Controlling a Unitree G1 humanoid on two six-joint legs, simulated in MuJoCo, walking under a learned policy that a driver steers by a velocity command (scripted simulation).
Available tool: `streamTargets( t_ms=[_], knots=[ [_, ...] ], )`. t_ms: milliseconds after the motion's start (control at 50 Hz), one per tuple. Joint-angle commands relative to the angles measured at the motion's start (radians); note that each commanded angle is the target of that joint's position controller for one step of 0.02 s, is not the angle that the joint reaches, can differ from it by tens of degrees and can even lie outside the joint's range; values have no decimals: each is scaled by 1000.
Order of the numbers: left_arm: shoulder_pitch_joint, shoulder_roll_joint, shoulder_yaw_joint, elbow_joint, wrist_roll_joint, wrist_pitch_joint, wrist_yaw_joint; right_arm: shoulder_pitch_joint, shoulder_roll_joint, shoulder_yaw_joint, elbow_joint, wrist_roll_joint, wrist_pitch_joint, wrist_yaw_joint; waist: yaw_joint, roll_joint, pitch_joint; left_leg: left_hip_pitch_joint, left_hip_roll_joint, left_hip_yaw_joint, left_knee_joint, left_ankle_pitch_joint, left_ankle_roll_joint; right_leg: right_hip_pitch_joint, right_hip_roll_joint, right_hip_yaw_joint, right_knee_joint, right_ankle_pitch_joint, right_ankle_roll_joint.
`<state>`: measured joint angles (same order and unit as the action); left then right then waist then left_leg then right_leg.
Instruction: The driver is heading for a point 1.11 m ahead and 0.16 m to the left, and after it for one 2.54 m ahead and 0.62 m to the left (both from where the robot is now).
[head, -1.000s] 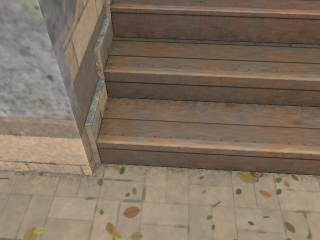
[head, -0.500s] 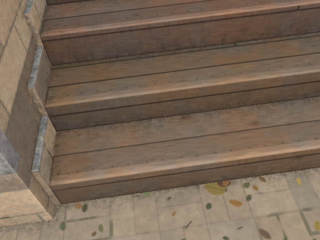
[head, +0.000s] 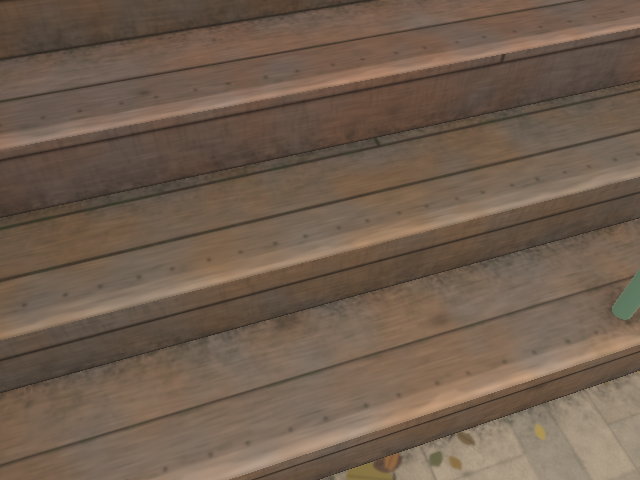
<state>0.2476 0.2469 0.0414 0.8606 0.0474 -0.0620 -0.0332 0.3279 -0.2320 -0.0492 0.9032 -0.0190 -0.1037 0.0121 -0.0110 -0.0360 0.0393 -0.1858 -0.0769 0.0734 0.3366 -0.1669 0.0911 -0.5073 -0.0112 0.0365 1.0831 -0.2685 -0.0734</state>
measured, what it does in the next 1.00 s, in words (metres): climbs, turning left: right foot, then left foot 0.17 m higher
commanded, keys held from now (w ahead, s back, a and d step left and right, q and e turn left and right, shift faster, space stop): w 0.28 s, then w+q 0.56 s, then w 0.16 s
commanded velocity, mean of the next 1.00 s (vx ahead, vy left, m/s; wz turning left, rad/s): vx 0.50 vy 0.00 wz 0.24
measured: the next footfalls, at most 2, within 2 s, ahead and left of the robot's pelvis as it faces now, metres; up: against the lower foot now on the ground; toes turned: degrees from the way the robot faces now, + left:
right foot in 0.28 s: +0.29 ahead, -0.11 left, +0.00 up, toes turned -2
left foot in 0.90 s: +0.57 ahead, +0.15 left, +0.17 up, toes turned +21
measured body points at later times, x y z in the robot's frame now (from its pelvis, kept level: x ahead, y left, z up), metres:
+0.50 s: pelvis +0.23 -0.04 +0.00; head +0.25 -0.06 +0.45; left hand +0.26 +0.21 -0.13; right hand +0.29 -0.29 -0.15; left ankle +0.21 +0.09 -0.62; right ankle +0.25 -0.11 -0.74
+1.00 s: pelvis +0.47 +0.07 +0.06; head +0.50 +0.06 +0.51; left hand +0.42 +0.31 -0.07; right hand +0.69 -0.09 -0.07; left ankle +0.53 +0.13 -0.58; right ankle +0.35 -0.11 -0.49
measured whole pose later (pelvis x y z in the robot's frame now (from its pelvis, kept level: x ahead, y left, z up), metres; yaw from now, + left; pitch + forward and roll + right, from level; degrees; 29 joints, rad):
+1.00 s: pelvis +0.47 +0.07 +0.06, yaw +19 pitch +2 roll +1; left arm 0.32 0.20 0.03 0.93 0.02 -0.11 -0.02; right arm 0.11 -0.18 -0.01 0.81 -0.02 -0.01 -0.01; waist 0.03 0.01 0.01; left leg -0.75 -0.09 0.14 1.17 -0.47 0.15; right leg -0.40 -0.04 0.02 1.51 -0.10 -0.05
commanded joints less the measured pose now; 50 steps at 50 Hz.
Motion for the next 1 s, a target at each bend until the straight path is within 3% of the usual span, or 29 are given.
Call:
streamTargets(
  t_ms=[20, 140, 200, 220, 260, 280, 300, 320, 340, 360, 400, 460, 500, 520, 600, 680, 720, 760, 780, 820, 840, 860, 880, 900, 920, 940, 960, 980, 1000],
  knots=[
    [-13, 12, -9, -59, 5, -1, -12, 48, -84, -9, -8, 12, -26, 2, 19, 82, 8, 49, 280, -229, -222, 244, 155, -106, -60, -28, -87, 90, 23],
    [-251, -2, -35, -124, -19, -10, -1, 120, -105, -5, 46, 14, -22, 2, -28, 106, 19, 56, 219, -108, -182, 468, 78, 17, -20, -101, -445, 277, 45],
    [-247, 18, -29, -115, -17, -20, 9, 111, -123, -5, 59, 15, -15, -3, -18, 116, -24, 129, 254, -118, -77, 585, 64, 79, 3, -89, -503, 219, 27],
    [-206, 23, -25, -90, -13, -19, 18, 103, -107, -2, 58, 12, -10, -6, -2, 144, -58, 156, 256, -112, -13, 632, 61, 115, 13, -102, -497, 168, 11],
    [-63, 41, -12, -33, 0, -33, 30, 92, -101, 4, 62, 20, -1, -10, 63, 98, -112, 145, 221, -100, 198, 696, 44, 295, 54, -124, -627, 160, -28],
    [54, 82, 3, 1, 23, -49, 40, 91, -108, 6, 50, 23, -1, -15, 114, 30, -161, 21, 197, -92, 372, 532, 32, 484, -24, -36, -674, 201, -50],
    [157, 189, 29, 6, 41, -54, 49, 162, -5, 34, 13, 43, -3, -16, 105, -167, -273, -283, 86, -17, 695, 11, -12, 770, -336, 320, -676, 380, -152],
    [183, 200, 47, 25, -4, -30, 43, 236, -49, 19, 57, 34, 11, -28, 90, -159, -325, -390, 26, -56, 890, -353, -7, 759, -414, 509, -753, 306, -239],
    [128, 137, 35, 24, -25, -20, 37, 187, -96, 1, 62, 8, 25, -30, 63, -53, -218, -436, 80, -108, 998, -294, -4, 646, -362, 430, -781, 105, -218],
    [38, 82, 20, 10, -32, -22, 32, 119, -76, 2, 45, -2, 22, -21, 39, -11, -114, -452, 113, -118, 990, -209, -6, 497, -321, 338, -844, 11, -188],
    [-12, 43, 9, 23, -38, -36, 39, 63, -45, 1, 31, -26, 36, -9, -6, -11, -6, -412, 149, -128, 912, -122, -27, 327, -249, 191, -929, 91, -124],
    [64, 29, 9, 83, -32, -58, 41, 103, -13, -8, 58, -28, 59, 1, -29, 3, -48, -445, 122, -115, 1062, -63, -43, 331, -229, 63, -895, 341, -124],
    [88, 34, 11, 95, -24, -60, 40, 20, 0, -10, 37, -24, 69, 5, -13, -11, -47, -523, 124, -100, 1111, -40, -51, 348, -238, 8, -892, 362, -129],
    [169, 32, 14, 124, -14, -59, 41, 12, 26, -8, 41, -23, 82, -8, 11, -68, -67, -610, 96, -55, 1344, -100, -44, 394, -261, 34, -883, 287, -161],
    [254, 11, -2, 167, -4, -60, 43, -210, 60, 2, -84, -10, 94, -40, 27, -7, 55, -1033, 105, -111, 1661, -224, -8, 450, -305, 72, -921, -148, -135],
    [336, 40, -12, 221, 8, -80, 41, -375, 117, 37, -214, -7, 90, -61, 33, 0, 80, -1341, 85, -124, 1888, -354, 39, 582, -362, 41, -904, -48, -92],
    [336, 39, -22, 242, 7, -90, 38, -456, 115, 49, -281, -12, 91, -67, 30, 30, 120, -1381, 82, -96, 1857, -396, 44, 548, -336, -17, -927, -9, -72],
    [307, 40, -31, 255, -14, -78, 46, -505, 135, 79, -362, -16, 98, -59, -14, 47, 125, -1256, 118, -33, 1598, -373, 40, 423, -255, -127, -989, -16, -29],
    [310, 36, -36, 262, -17, -73, 58, -535, 128, 84, -389, -15, 102, -52, -1, 20, 125, -1197, 124, 13, 1513, -370, 29, 391, -231, -149, -1026, 50, -47],
    [250, 80, -31, 228, -56, -54, 79, -479, 125, 99, -392, 1, 119, -25, -12, 22, 42, -716, 134, 118, 1106, -292, 51, 272, -207, -266, -1130, 518, -75],
    [218, 106, -34, 178, -79, -54, 87, -399, 129, 98, -344, 20, 121, -24, -49, -2, -80, -468, 48, 197, 1050, -249, 70, 297, -230, -307, -981, 1283, -98],
    [220, 179, -17, 160, -92, -59, 87, -225, 64, 76, -287, 23, 114, -26, -125, -89, -202, -308, -28, 222, 981, -259, 83, 382, -255, -297, -747, 1750, -101],
    [184, 233, 9, 138, -96, -56, 72, -14, 23, 55, -237, 18, 105, -23, -191, -216, -351, -183, -58, 153, 854, -237, 116, 494, -286, -268, -481, 1957, -97],
    [209, 236, 18, 133, -96, -68, 55, 38, -35, 31, -201, -1, 92, -16, -206, -229, -408, -69, -64, -42, 639, -227, 140, 471, -256, -242, -217, 1688, -71],
    [246, 93, -8, 79, -74, -83, 10, 66, -180, -17, -146, -7, 90, -26, -135, 144, -411, 155, 242, -672, 333, -181, 284, 40, -37, -179, 251, 501, 26],
    [233, 103, 13, 62, -27, -85, -14, 59, -233, -53, -135, -6, 107, -47, -113, 175, -472, 144, 326, -1086, 40, -177, 303, -62, 66, 14, 614, 123, 35],
    [184, 25, 4, 1, -10, -73, -17, -39, -193, -45, -129, -1, 95, -40, -41, 97, -343, 34, 323, -980, 50, -360, 266, -168, 28, 71, 727, 161, 22],
    [96, -29, -5, -34, -1, -64, -3, -60, -116, -29, -80, 1, 86, -32, -17, -24, -173, -137, 280, -845, 105, -408, 232, -240, 26, 39, 766, 167, 10],
    [18, -76, -15, -84, 4, -41, 16, -43, -84, -24, -24, -5, 78, -22, 6, -35, -86, -201, 264, -719, 114, -313, 188, -309, 22, 29, 826, 176, 0]
  ],
)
